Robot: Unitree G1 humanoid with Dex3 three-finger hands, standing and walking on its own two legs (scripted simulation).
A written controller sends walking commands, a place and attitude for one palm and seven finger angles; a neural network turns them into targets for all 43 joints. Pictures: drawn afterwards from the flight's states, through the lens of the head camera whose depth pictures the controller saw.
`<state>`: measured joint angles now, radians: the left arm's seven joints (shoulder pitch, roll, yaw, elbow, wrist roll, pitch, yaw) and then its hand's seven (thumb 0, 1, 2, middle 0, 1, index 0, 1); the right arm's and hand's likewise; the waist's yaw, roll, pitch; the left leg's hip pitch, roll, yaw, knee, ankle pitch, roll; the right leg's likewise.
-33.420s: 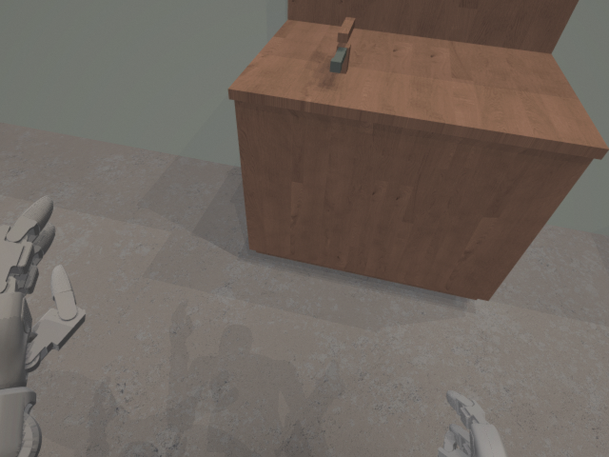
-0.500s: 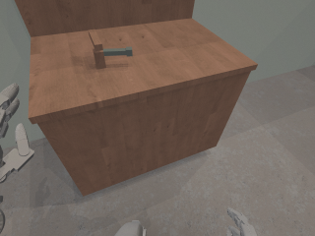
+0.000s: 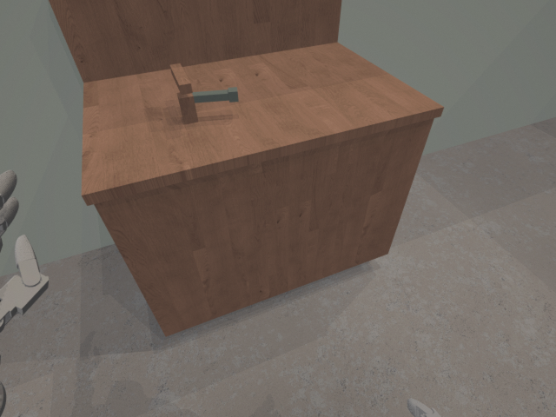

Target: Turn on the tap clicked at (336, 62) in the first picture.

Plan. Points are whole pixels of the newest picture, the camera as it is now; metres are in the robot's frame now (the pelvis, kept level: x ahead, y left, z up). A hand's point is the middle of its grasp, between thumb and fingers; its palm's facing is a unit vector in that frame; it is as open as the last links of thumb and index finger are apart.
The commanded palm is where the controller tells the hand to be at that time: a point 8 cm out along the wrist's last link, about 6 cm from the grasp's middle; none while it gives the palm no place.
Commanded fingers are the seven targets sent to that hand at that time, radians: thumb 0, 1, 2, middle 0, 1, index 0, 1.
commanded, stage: stop stepping back and stand still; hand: left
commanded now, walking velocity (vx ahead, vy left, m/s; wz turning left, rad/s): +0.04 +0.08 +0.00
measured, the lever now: (233, 94) +0.87 +0.14 +0.08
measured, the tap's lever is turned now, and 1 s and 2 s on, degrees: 76 76 76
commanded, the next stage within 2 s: stand and check the lever's angle in 0.24 s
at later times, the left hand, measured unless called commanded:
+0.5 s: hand (91, 282) +0.23 +0.22 +0.17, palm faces +0.40 -0.83 -0.39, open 7.4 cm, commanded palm +0.17 +0.26 +0.19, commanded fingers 0.00 0.90 0.90 -0.20 -0.30 -0.20 -0.30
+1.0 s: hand (92, 251) +0.27 +0.24 +0.16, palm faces +0.33 -0.86 -0.38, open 7.4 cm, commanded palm +0.22 +0.29 +0.19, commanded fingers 0.00 0.90 0.90 -0.20 -0.30 -0.20 -0.30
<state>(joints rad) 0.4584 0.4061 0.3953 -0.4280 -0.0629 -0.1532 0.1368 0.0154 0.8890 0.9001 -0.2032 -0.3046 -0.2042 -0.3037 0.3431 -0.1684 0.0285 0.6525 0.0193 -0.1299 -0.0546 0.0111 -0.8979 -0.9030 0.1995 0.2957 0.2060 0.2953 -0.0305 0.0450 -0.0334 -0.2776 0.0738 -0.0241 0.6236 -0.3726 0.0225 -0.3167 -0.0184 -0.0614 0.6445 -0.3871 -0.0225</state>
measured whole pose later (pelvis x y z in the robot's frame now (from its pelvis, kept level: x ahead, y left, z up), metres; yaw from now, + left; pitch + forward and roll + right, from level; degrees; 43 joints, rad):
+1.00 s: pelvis +0.06 +0.01 +0.01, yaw +0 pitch -1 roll -1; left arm 0.50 0.36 0.31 -0.54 -0.06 -0.13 0.14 0.02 0.89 0.90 -0.21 -0.31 -0.21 -0.30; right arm 0.14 -0.20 0.01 0.58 0.01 -0.09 -0.05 0.01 -0.90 -0.90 0.20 0.30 0.21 0.30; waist 0.00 0.00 0.06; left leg -0.19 0.02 0.01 0.48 -0.28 0.00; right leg -0.19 0.01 -0.03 0.45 -0.25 -0.01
